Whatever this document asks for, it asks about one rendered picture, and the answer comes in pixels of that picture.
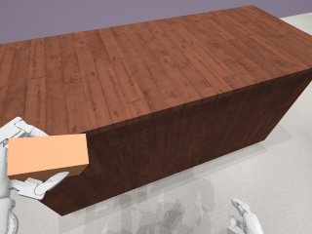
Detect sponge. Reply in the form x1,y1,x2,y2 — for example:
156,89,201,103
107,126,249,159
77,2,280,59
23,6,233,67
7,134,89,182

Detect right robot hand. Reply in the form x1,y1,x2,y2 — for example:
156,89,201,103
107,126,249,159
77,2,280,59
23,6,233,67
227,198,264,234

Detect robot left forearm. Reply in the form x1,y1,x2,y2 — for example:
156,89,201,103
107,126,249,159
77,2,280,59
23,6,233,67
0,198,19,234

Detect table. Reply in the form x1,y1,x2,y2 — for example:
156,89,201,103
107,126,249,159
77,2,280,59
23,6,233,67
0,5,312,216

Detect left robot hand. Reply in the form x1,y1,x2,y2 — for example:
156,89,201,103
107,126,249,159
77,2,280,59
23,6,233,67
0,117,69,201

